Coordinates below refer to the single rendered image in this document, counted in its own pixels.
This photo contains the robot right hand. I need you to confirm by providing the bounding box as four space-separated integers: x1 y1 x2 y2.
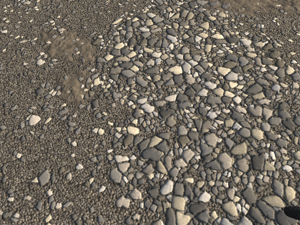
284 206 300 221

